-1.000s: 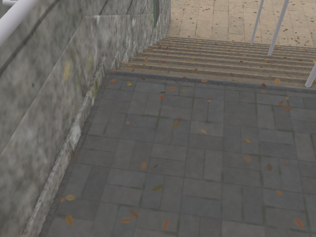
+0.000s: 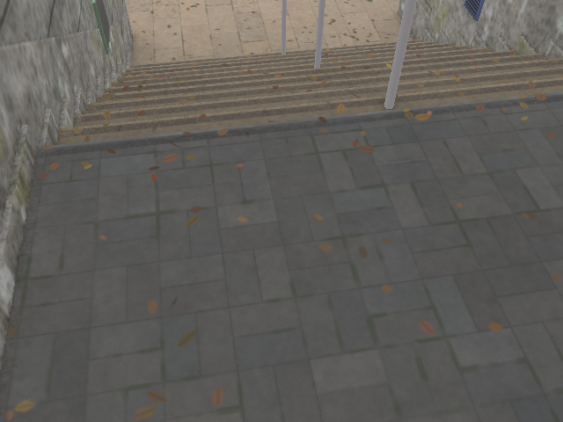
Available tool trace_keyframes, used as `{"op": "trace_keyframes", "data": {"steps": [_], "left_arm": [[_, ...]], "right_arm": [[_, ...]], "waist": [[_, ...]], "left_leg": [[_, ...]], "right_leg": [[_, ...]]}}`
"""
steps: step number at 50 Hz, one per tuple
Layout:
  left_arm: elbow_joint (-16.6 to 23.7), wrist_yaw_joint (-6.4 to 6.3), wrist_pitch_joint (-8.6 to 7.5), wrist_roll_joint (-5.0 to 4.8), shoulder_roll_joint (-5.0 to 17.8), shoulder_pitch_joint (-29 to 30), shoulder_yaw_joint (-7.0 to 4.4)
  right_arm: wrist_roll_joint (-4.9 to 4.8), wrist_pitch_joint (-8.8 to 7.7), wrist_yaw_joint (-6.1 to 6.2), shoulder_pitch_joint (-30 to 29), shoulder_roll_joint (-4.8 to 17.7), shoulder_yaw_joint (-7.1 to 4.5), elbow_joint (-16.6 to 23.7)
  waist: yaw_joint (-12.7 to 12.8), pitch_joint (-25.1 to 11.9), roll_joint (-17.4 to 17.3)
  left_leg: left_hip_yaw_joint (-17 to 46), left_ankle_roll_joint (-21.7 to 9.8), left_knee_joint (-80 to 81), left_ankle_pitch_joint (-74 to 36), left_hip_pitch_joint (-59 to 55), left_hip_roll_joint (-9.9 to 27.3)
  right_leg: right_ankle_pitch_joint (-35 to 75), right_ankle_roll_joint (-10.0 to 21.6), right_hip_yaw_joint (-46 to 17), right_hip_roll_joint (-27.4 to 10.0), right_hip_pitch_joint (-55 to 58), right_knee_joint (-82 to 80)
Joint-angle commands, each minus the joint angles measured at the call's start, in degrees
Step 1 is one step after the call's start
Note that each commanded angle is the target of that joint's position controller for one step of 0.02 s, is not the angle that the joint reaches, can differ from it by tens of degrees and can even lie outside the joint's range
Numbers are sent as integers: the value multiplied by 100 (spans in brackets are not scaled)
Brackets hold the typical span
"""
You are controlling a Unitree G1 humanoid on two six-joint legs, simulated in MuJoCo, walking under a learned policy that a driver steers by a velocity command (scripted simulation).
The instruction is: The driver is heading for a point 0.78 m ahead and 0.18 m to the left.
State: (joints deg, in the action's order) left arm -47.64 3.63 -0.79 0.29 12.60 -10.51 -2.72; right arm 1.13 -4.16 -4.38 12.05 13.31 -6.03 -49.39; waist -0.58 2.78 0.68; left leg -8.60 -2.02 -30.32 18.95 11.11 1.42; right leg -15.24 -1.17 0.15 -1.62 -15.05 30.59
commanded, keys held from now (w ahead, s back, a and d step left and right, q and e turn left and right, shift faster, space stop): no key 0.40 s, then w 0.60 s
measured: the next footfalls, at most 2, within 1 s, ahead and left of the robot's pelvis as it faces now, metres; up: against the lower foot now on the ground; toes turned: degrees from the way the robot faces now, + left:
right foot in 0.72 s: +0.11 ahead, -0.14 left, +0.00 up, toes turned -1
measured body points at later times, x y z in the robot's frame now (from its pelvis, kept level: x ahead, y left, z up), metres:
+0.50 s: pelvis +0.02 +0.00 +0.00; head +0.03 +0.01 +0.45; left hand +0.09 +0.27 -0.14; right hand +0.06 -0.28 -0.13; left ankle -0.03 +0.09 -0.73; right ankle +0.01 -0.13 -0.73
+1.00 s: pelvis +0.22 -0.03 -0.08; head +0.23 -0.02 +0.37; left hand +0.14 +0.17 -0.23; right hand +0.42 -0.24 -0.17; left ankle +0.40 +0.10 -0.78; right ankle +0.07 -0.14 -0.73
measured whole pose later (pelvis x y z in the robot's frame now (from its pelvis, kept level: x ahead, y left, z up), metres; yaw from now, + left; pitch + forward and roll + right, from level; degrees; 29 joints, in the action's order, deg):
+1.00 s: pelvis +0.22 -0.03 -0.08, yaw +0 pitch +0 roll -4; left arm -60.8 -2.6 -6.5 -2.4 6.1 -28.4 2.0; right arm -1.7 -4.2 -2.1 4.8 11.9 -0.5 -45.1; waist 4.7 0.1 -3.4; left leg 4.1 -1.4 -34.9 -21.7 34.6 3.4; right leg -44.4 1.3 3.1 3.9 -10.9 54.9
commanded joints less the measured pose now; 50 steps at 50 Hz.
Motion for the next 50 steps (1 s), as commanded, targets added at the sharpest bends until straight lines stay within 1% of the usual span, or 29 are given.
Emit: {"op": "trace_keyframes", "data": {"steps": [1,20,21,22,23,24,25,26,27,28,30,32,33,34,35,36,37,38,39,40,41,42,43,44,45,46,47,48,50], "left_arm": [[184,-48,-57,-2,669,-60,-150],[-625,-93,-36,26,787,169,-133],[-700,-105,-32,62,924,57,-187],[-727,-154,-43,163,1119,17,-279],[-755,-225,-84,272,1117,-8,-317],[-730,-308,-145,363,941,114,-302],[-645,-356,-213,423,556,336,-207],[-552,-393,-275,412,296,648,-143],[-464,-408,-311,371,154,818,-97],[-368,-400,-354,365,111,859,-93],[-344,-282,-446,400,181,761,-102],[-484,-169,-528,369,226,445,-114],[-538,-103,-587,486,150,32,-65],[-803,-26,-652,518,295,-897,-148],[-1104,-24,-691,586,370,-1880,-202],[-1451,-67,-760,690,464,-3171,-203],[-1588,-116,-766,761,821,-4142,-130],[-1374,11,-913,645,980,-3858,-76],[-1214,49,-913,466,799,-2591,18],[-1036,62,-851,349,616,-1755,60],[-880,36,-780,441,228,-1065,187],[-751,-67,-707,617,-319,-742,370],[-446,-272,-752,689,-904,-236,603],[-345,-434,-850,543,-646,-315,587],[-496,-459,-911,591,-355,-504,574],[-630,-437,-936,577,-28,-875,519],[-932,-708,-715,-656,566,-859,201],[-983,-793,-629,-694,667,-1252,212],[-1203,-787,-484,-461,454,-1863,178]], "right_arm": [[-2,-56,36,118,654,-171,187],[19,13,-39,429,771,-132,-268],[50,11,-23,617,936,-192,-330],[145,-5,32,816,1177,-292,-383],[235,-40,110,1138,1206,-330,-473],[312,-81,233,1627,1114,-324,-603],[292,-117,351,2019,853,-230,-749],[274,-128,428,2225,457,-69,-771],[264,-144,475,2154,370,6,-721],[240,-153,513,1970,356,68,-660],[225,-133,554,1321,582,86,-488],[246,-101,496,1125,788,42,-479],[497,-122,477,954,666,90,-453],[527,-143,475,662,696,86,-380],[572,-169,422,353,898,10,-303],[671,-186,255,107,976,-72,-218],[617,-246,138,-46,261,53,61],[366,-354,25,-202,-440,297,531],[349,-320,93,-661,74,247,596],[441,-290,203,-330,520,113,343],[555,-241,252,186,296,227,211],[717,-143,280,499,-124,431,114],[895,-111,230,539,-272,578,67],[747,-89,210,665,-148,515,78],[588,-43,193,716,-131,543,95],[449,2,147,386,71,537,209],[-594,21,279,-332,333,375,486],[-720,15,293,-686,286,464,633],[-505,-25,194,-1221,107,556,775]], "waist": [[53,-336,4],[81,-163,-111],[53,-159,-154],[-39,47,-291],[-148,356,-433],[-340,607,-650],[-461,850,-856],[-631,917,-809],[-646,797,-755],[-533,703,-704],[-272,701,-482],[-93,745,-573],[47,604,-886],[490,395,-391],[1022,237,111],[1556,-28,570],[1700,-620,1084],[1402,348,871],[931,1442,184],[627,952,-295],[180,663,-651],[-85,741,-342],[-136,609,-301],[-174,161,111],[-220,99,263],[-60,242,108],[-158,624,-4],[85,647,-90],[527,443,-107]], "left_leg": [[269,-108,449,-1513,-228,130],[380,-14,734,-1840,-486,155],[432,-111,854,-969,-531,184],[650,-383,1061,562,-464,317],[1165,-758,1364,2061,-415,687],[1929,-1236,1684,2899,-634,1264],[2577,-1652,2025,3122,-932,1919],[2943,-1765,2246,2810,-1216,2272],[2895,-1698,2326,2379,-1322,2347],[2629,-1558,2326,2069,-1199,2236],[1785,-1313,2106,1751,-610,1707],[1199,-1267,1792,1893,273,1355],[1186,-1141,1360,1487,691,1318],[754,-1112,421,1285,1214,990],[372,-1130,-1017,821,1675,536],[224,-959,-3092,593,2590,-75],[1165,-815,-5198,2082,3468,-950],[2413,-925,-4792,1720,5250,-907],[2604,-816,-4956,901,6120,-154],[2301,-658,-5227,490,5657,37],[2140,-582,-4593,-107,4968,259],[2155,-640,-4119,-964,4147,555],[2080,-550,-2846,-2828,3244,714],[1371,-429,-2060,-4061,1766,440],[1154,-237,-1884,-4924,596,415],[932,-56,-1585,-5021,439,325],[750,155,-926,-4613,311,-191],[816,273,-586,-4297,422,-181],[896,215,569,-4413,1077,-1]], "right_leg": [[1030,372,-22,-17,70,-475],[1087,220,177,102,331,-700],[319,264,213,149,313,-704],[-873,366,264,239,61,-537],[-1588,525,180,215,-404,-288],[-1774,646,102,196,-1043,206],[-1426,701,174,145,-1621,513],[-1266,747,-36,16,-2007,840],[-1365,754,-137,-78,-2059,1209],[-1490,770,-94,-82,-1844,1603],[-1386,776,223,91,-1153,1492],[-819,725,621,286,-14,982],[80,820,312,193,527,1660],[448,855,725,463,1294,1559],[371,799,1044,717,1988,968],[-152,979,170,337,3028,300],[815,1824,-2210,-805,3765,-317],[-749,2717,-4469,-2250,3257,-1299],[-2138,2689,-4784,-2522,2309,-1515],[-2508,2544,-4213,-2115,1838,-1119],[-2107,2356,-3078,-1722,933,-799],[-1273,2122,-2439,-1448,-188,-580],[-467,1660,-1384,-809,-1044,-284],[-634,1357,-393,-175,-1946,-36],[-1237,1136,-109,-36,-2901,218],[-1546,1087,-13,-53,-3042,305],[-1034,1031,-394,1,-3216,393],[-1112,966,-511,-132,-2769,785],[-1194,844,-592,-246,-1145,1649]]}}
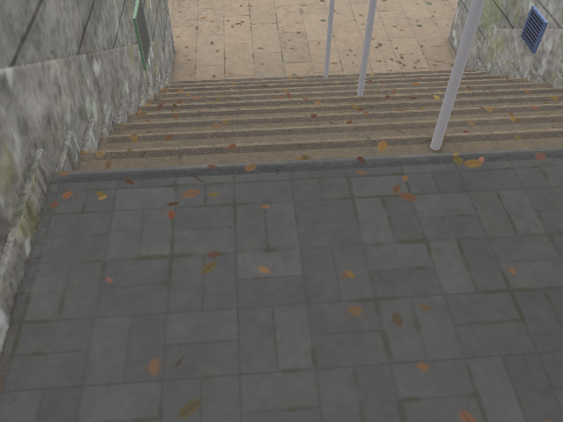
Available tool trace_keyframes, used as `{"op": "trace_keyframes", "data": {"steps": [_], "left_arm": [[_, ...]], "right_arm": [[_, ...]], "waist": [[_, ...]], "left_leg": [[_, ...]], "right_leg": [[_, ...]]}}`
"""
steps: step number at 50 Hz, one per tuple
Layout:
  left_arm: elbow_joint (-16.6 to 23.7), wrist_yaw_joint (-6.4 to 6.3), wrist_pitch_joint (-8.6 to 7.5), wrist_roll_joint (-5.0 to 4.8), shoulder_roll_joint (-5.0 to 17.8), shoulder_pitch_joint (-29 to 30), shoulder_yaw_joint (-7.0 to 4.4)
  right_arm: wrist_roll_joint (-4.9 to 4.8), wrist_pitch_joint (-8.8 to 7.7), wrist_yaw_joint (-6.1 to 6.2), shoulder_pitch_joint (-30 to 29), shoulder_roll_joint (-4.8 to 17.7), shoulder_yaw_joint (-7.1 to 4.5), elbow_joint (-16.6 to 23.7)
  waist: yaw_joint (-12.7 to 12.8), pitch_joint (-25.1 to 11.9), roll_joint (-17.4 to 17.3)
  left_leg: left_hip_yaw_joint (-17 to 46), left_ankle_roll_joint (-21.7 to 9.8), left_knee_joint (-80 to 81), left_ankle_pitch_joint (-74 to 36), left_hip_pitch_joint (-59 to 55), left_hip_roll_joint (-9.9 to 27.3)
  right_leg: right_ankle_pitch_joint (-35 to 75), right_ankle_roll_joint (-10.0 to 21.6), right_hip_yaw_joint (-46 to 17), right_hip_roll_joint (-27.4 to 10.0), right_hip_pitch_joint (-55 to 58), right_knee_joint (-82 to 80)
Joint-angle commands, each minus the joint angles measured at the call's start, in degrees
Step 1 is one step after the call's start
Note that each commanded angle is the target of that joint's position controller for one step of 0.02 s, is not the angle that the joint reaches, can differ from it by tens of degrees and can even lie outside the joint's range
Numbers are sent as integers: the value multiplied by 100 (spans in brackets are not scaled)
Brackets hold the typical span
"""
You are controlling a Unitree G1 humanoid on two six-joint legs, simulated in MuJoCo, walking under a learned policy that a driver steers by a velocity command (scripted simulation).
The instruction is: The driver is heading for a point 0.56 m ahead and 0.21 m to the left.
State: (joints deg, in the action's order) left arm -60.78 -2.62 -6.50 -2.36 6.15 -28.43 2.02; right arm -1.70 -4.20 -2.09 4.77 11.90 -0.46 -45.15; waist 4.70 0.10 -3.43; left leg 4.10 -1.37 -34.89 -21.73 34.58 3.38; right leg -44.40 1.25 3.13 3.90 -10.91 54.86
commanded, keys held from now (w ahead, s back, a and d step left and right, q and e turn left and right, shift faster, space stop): w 0.02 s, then no key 0.24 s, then q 0.74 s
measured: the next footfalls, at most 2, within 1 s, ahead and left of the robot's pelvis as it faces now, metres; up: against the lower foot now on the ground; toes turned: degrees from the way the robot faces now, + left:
left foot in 0.08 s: +0.22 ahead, +0.10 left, -0.17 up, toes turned +2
right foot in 0.42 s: +0.31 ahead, -0.13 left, -0.17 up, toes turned +6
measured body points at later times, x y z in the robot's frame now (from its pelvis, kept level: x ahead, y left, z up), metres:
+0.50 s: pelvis +0.18 -0.01 -0.10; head +0.19 -0.02 +0.35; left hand +0.33 +0.24 -0.20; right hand +0.26 -0.26 -0.24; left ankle +0.18 +0.09 -0.80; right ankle +0.27 -0.13 -0.82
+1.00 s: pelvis +0.19 +0.03 -0.08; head +0.21 +0.07 +0.36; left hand +0.25 +0.35 -0.20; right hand +0.41 -0.18 -0.18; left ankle +0.18 +0.11 -0.82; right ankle +0.28 -0.12 -0.74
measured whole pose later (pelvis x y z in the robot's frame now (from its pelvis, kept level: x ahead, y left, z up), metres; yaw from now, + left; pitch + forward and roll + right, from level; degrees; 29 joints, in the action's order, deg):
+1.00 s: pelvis +0.19 +0.03 -0.08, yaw +22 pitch +4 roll -3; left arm -42.6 -3.3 1.1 0.9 15.5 -3.9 -5.3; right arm -0.8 3.1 3.1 12.0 14.4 -3.5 -40.0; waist -1.0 0.3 1.7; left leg 5.7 -4.1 -29.9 13.1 19.9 -4.1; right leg -15.1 -4.7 -4.0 0.0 -37.1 62.8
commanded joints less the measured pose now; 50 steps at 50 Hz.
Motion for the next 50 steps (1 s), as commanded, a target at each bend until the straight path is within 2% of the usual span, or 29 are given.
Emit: {"op": "trace_keyframes", "data": {"steps": [1,3,4,5,6,7,8,9,10,12,14,16,19,21,22,23,24,25,26,28,32,37,38,39,40,41,43,44,50], "left_arm": [[88,-147,182,-74,1037,-149,-340],[39,-74,346,109,901,-48,-355],[-95,64,318,183,663,-229,-395],[-130,204,230,93,134,-795,-279],[222,239,92,-156,634,-817,-269],[621,264,21,-276,815,-251,-272],[898,151,72,-303,885,512,-275],[916,-13,208,-187,1044,1034,-373],[912,-96,397,-60,1012,1049,-377],[859,-116,516,239,723,862,-420],[947,-106,419,312,484,1127,-353],[1128,-85,412,212,534,1442,-353],[1348,-100,491,189,832,1881,-431],[1352,-107,542,295,1126,1690,-560],[1360,-121,549,356,1467,1408,-666],[1280,-118,603,381,1905,1229,-812],[1278,-99,634,382,1714,1040,-821],[1410,-110,609,358,1524,1147,-789],[1566,-129,597,316,1461,1649,-765],[1752,-106,599,229,1346,2522,-753],[1729,-101,641,256,1474,2685,-801],[1688,-106,694,135,1633,2430,-856],[1617,-78,733,143,1472,2217,-834],[1761,-21,761,289,1071,2127,-739],[2218,-18,674,317,1098,2885,-715],[2279,-71,646,244,1459,3202,-812],[2073,-199,695,299,1483,2847,-868],[2031,-222,715,351,1525,2675,-885],[2378,-29,649,342,1132,2851,-728]], "right_arm": [[-155,-36,-110,-474,240,-7,266],[0,-52,-201,939,462,-170,-306],[52,12,-170,2151,622,-318,-768],[213,19,-177,3077,904,-278,-1043],[141,36,-151,3131,1245,-390,-1078],[33,140,-72,2762,1562,-512,-1045],[100,208,77,2075,1296,-449,-894],[204,151,171,1149,787,-276,-544],[284,84,199,466,738,-198,-450],[367,35,203,-2,398,-29,-402],[309,51,319,248,552,-84,-536],[243,121,380,701,806,-166,-693],[115,269,383,642,835,-234,-582],[97,345,406,857,671,-233,-568],[121,341,419,949,556,-245,-505],[74,321,422,1340,206,-205,-361],[18,348,444,916,413,-231,-103],[-11,415,439,648,873,-397,-14],[1,518,452,688,911,-469,-19],[68,715,466,968,761,-502,-41],[60,774,343,705,439,-404,229],[107,810,213,940,639,-482,323],[131,823,231,1122,746,-539,287],[151,807,319,1139,1403,-687,407],[339,700,283,1221,1888,-743,632],[466,581,275,1132,1662,-696,709],[182,508,364,552,1382,-627,843],[76,537,415,314,1253,-577,908],[96,719,610,669,1232,-583,926]], "waist": [[81,632,375],[-597,213,246],[-1037,-209,-27],[-1162,-1271,-930],[-1194,-2246,-1210],[-1109,-2378,-1122],[-927,-1931,-271],[-710,-1228,820],[-311,-697,645],[24,33,479],[-119,-234,-161],[-242,-632,-338],[-303,-470,-172],[-221,-333,-106],[-200,-372,243],[-437,-624,1540],[-98,-898,2250],[-18,-890,1861],[-238,-768,1523],[-612,-543,1366],[-644,-607,1284],[-691,-840,1135],[-716,-670,713],[-518,-369,-1032],[-825,-569,-1728],[-916,-490,-916],[-598,-454,-182],[-487,-489,-166],[-582,-670,-191]], "left_leg": [[-378,102,1570,-470,-1074,-78],[-670,-239,2208,-516,-2172,-135],[-225,-602,1874,-1194,-4071,310],[364,-1204,-367,-3919,-6349,1245],[1612,-1920,-684,-2719,-7279,1965],[2492,-2412,312,514,-6990,2342],[2927,-2233,1237,2820,-5900,2403],[2812,-1907,1796,3623,-4250,2334],[2870,-1870,1911,3395,-2598,2307],[1002,-1466,1992,2040,-208,1136],[-104,-1164,1817,650,-24,314],[130,-1256,1648,512,-679,498],[691,-1127,1531,2032,-1032,587],[909,-726,1185,3421,-805,240],[787,-438,535,4225,-353,-103],[173,-174,-520,5067,420,-734],[-279,32,-1660,5610,740,-831],[-79,143,-2734,5627,972,-684],[69,208,-3235,5321,973,-536],[-3,333,-3304,4718,518,-369],[-499,287,-2028,4232,-544,-312],[-945,-105,-99,3794,-1888,-589],[-653,-289,452,3607,-2280,-552],[1569,-846,1247,2723,-2865,794],[3234,-1867,1821,2146,-2702,1712],[3032,-1947,1829,2541,-2754,1590],[2198,-1280,1510,2505,-2729,1069],[1919,-1115,1397,2219,-2556,920],[1644,-1068,1119,1762,-2736,491]], "right_leg": [[1872,599,-971,-822,-838,-310],[3781,523,-872,-640,-366,1489],[2847,351,-782,-254,-1758,3221],[-920,145,-828,364,-3665,5904],[-730,94,-1493,120,-4893,6477],[-150,24,-1290,-228,-5709,6352],[710,-57,-876,-601,-5827,5893],[1995,-54,-936,-748,-5266,4717],[2368,-138,-1009,-946,-4360,4191],[3020,-402,-989,-1054,-2485,2018],[3735,-521,-539,-832,-1190,-286],[4110,-653,-515,-559,-864,-1006],[4118,-474,-539,-415,-687,-2094],[4051,-267,-636,-605,-191,-2594],[4853,-83,-1047,-1200,343,-2582],[4998,559,-1773,-2061,951,-2821],[4018,1219,-2738,-2594,858,-3487],[3383,1367,-2969,-2661,774,-3689],[3232,1256,-2679,-2497,409,-3713],[3389,939,-1803,-2156,-373,-3738],[3796,732,-775,-1870,-970,-3604],[3077,401,-560,-2019,-1006,-2911],[2612,75,-225,-1803,-1428,-2211],[1541,-563,595,-1060,-2917,-80],[721,-596,-308,-458,-3723,903],[1003,-510,-752,-473,-3949,1536],[2076,-437,-928,-655,-3919,1594],[2483,-474,-963,-701,-3643,1443],[3055,-672,-878,-392,-3029,248]]}}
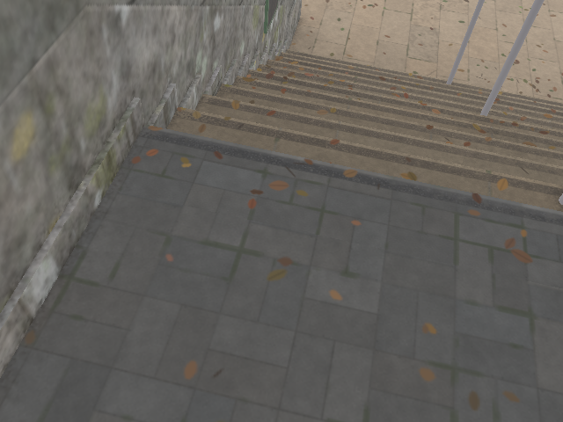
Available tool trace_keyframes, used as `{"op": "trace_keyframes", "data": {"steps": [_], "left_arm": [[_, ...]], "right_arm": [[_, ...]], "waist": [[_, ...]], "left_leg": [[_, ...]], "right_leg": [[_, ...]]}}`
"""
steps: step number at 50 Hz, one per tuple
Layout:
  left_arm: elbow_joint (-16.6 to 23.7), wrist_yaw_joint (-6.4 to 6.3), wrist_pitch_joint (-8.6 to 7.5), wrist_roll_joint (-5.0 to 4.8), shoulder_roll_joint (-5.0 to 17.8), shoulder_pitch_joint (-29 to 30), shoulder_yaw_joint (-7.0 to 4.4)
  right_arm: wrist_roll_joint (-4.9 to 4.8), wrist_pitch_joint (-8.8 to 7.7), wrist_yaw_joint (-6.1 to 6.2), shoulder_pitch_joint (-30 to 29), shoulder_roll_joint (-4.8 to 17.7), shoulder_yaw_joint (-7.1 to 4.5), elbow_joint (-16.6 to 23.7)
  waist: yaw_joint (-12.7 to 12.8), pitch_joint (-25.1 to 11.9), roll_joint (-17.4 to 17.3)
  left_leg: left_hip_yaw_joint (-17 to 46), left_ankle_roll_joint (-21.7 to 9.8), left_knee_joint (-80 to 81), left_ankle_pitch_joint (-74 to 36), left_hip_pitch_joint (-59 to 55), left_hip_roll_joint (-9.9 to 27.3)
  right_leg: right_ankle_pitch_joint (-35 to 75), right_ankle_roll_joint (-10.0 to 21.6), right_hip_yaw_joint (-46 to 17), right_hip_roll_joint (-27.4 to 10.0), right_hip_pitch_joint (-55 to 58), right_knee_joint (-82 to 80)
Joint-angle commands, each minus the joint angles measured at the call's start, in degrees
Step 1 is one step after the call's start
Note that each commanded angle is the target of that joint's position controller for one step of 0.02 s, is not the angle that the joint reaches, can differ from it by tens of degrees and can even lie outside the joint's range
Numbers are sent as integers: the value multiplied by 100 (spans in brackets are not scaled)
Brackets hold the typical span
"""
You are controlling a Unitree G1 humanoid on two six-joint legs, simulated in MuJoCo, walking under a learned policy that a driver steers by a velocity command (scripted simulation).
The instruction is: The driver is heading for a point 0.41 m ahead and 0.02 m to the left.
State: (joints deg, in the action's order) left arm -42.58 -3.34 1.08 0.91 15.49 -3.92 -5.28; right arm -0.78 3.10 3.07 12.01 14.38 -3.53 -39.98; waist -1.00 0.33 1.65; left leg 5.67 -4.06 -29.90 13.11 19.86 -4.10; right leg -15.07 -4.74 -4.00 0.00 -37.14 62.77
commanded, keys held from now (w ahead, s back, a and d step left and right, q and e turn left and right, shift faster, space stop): q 0.36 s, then no key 0.04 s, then w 0.58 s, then no key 0.02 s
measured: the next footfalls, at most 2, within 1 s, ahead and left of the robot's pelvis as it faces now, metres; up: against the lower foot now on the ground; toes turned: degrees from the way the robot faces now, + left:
right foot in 0.28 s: +0.10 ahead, -0.14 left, +0.00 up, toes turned +16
left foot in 0.66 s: +0.06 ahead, +0.11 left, +0.00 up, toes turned +17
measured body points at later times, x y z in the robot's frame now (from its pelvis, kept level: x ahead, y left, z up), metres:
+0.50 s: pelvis +0.03 -0.04 +0.01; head +0.08 -0.05 +0.45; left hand +0.10 +0.26 -0.09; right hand +0.23 -0.29 -0.11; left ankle -0.01 +0.10 -0.67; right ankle +0.06 -0.15 -0.74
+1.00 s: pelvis +0.18 +0.02 +0.00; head +0.20 +0.05 +0.45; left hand +0.33 +0.31 -0.08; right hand +0.24 -0.25 -0.11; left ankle +0.02 +0.10 -0.74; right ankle +0.39 -0.07 -0.68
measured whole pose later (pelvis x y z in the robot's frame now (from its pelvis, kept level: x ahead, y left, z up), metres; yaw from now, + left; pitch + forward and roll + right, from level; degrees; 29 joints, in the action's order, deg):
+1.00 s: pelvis +0.18 +0.02 +0.00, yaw +19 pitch +3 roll +0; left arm -35.9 3.7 -4.2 -0.3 16.4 -3.3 -2.8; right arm -0.8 -3.2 0.9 25.8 14.5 -1.7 -46.9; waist -4.8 0.9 2.9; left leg 1.6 -0.3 -14.7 18.6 -1.3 0.4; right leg 1.8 -0.3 -1.0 -3.1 -39.7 40.3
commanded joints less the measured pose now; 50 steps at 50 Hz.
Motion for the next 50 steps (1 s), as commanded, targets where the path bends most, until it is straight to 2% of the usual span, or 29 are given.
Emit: {"op": "trace_keyframes", "data": {"steps": [1,5,6,9,11,13,14,15,16,17,18,19,20,23,26,29,31,32,33,34,35,36,37,38,39,41,43,47,50], "left_arm": [[603,65,-119,-10,193,455,18],[672,111,-158,-22,348,543,-1],[726,134,-172,-75,301,582,13],[749,239,-262,-36,313,602,26],[711,319,-288,-119,310,383,20],[489,346,-309,-102,510,-213,-100],[482,315,-302,-17,893,-471,-211],[465,337,-253,154,1332,-437,-285],[640,313,-286,91,994,-223,-227],[725,291,-303,73,723,20,-142],[729,286,-256,9,545,122,-95],[718,283,-227,-70,475,185,-62],[682,282,-194,-66,485,170,-35],[484,281,-152,-84,577,-260,-58],[351,301,-268,-136,945,-471,-154],[258,354,-378,-225,1180,-708,-222],[251,377,-361,-279,1144,-652,-201],[242,384,-359,-258,993,-718,-153],[366,408,-412,-159,702,-453,-38],[652,453,-504,-73,144,-129,125],[925,442,-589,-187,263,166,116],[892,451,-624,-308,679,-8,16],[803,477,-619,-306,770,-235,2],[724,483,-631,-194,764,-349,3],[770,481,-631,-122,776,-209,-10],[825,516,-629,-70,592,-178,36],[954,591,-651,-54,465,48,111],[1175,676,-634,-103,322,631,210],[1303,757,-624,-154,378,916,209]], "right_arm": [[8,17,101,-48,1015,-295,444],[17,5,20,24,1016,-307,598],[-24,2,7,-32,977,-296,628],[56,39,-21,-80,1057,-303,722],[-39,49,-9,-191,1024,-294,779],[-137,43,49,-410,940,-277,864],[-31,25,71,-116,633,-223,851],[-94,-48,75,54,787,-285,1060],[48,-123,44,148,1373,-466,913],[10,-84,42,192,1475,-534,708],[-25,-21,30,324,1248,-506,517],[3,42,8,326,1112,-469,472],[-12,73,-53,306,874,-399,465],[-63,18,-154,-4,497,-228,539],[32,-167,-279,-351,461,-135,609],[9,-383,-353,-413,631,-156,537],[44,-514,-376,-63,608,-157,322],[22,-546,-365,208,673,-185,205],[-30,-567,-310,855,807,-225,62],[28,-584,-243,1466,1260,-335,-67],[96,-622,-279,1870,1732,-471,-120],[88,-700,-296,1764,1345,-327,-90],[42,-736,-292,1475,1041,-228,-17],[-6,-731,-288,1159,874,-176,43],[10,-722,-281,963,865,-139,51],[53,-701,-252,894,858,-90,16],[60,-660,-181,1027,846,-62,-125],[6,-702,-181,1189,958,-58,-306],[-28,-728,-198,1281,1087,-75,-465]], "waist": [[-35,-671,-776],[-98,-533,-949],[-102,-522,-1006],[-93,-624,-952],[32,-711,-1036],[375,-731,-919],[251,-1006,151],[-40,-839,1825],[-22,-739,1181],[-68,-648,786],[-156,-585,496],[-129,-478,467],[-141,-406,483],[139,-454,743],[299,-222,944],[328,37,781],[86,38,600],[-27,-189,418],[-362,-415,364],[-533,-649,-756],[-751,-569,-1568],[-647,-262,-1094],[-503,-49,-1051],[-363,98,-933],[-274,304,-778],[-133,284,-741],[-156,276,-678],[-313,442,-899],[-324,602,-839]], "left_leg": [[1597,-818,624,-1484,-1242,1237],[2123,-960,669,-997,-986,1293],[2212,-984,572,-1123,-986,1258],[2435,-990,438,-2011,-1033,1201],[2533,-884,325,-2321,-1000,1074],[2448,-480,78,-1645,-391,718],[1729,-69,-1060,497,520,137],[915,305,-2034,2687,1803,-747],[895,634,-3360,2444,2117,-248],[754,731,-3757,2011,2012,-143],[570,838,-3960,1708,1953,-109],[514,909,-4135,1430,1945,-74],[359,949,-4050,1274,1768,-90],[-180,924,-2787,874,1515,86],[-487,769,-1416,983,888,298],[-663,498,-344,927,374,347],[-859,274,560,267,-507,241],[-836,181,552,192,-1172,208],[-467,52,475,277,-2092,540],[1196,-487,828,810,-3108,1535],[3261,-1414,1669,1476,-3223,2593],[3224,-1572,1660,1709,-3191,2667],[2607,-1338,1635,1714,-3051,2369],[2148,-1147,1749,1506,-2758,2122],[1886,-1012,1858,863,-2388,2061],[1314,-907,1994,-272,-1925,1863],[844,-826,2072,-760,-1829,1760],[212,-628,2154,-579,-1298,1445],[201,-510,2076,-599,-1345,1624]], "right_leg": [[76,-84,-189,24,-314,-799],[-276,-27,-302,118,38,-1272],[-375,26,-319,146,126,-1496],[-638,112,-221,321,637,-1942],[-459,225,-158,363,1248,-2746],[799,392,-127,135,2605,-4068],[1721,790,-1046,-989,3720,-4143],[2887,1872,-2770,-2168,3875,-4310],[2942,2230,-2858,-2542,3695,-4317],[2935,2014,-2107,-2178,3471,-4193],[2695,1789,-1533,-1768,3337,-4098],[2707,1696,-1247,-1593,3200,-4071],[2840,1663,-942,-1411,2971,-4123],[379,1615,-666,-1107,3039,-4655],[-729,1658,-785,-1265,2810,-5030],[-924,1722,-939,-1457,2649,-5024],[-877,1619,-772,-1313,2268,-4755],[-681,1489,-632,-1174,1995,-4459],[-729,1254,-400,-977,1396,-3894],[-774,751,469,-208,75,-2202],[-1966,550,463,206,-1143,-564],[-1951,560,47,-106,-1785,377],[-1357,622,-11,-304,-1923,611],[-825,650,27,-469,-1840,441],[-361,630,-32,-603,-1705,171],[277,481,139,-586,-1275,-47],[740,402,242,-529,-1270,-413],[1834,386,453,-240,-338,-2024],[1977,524,447,-105,160,-2778]]}}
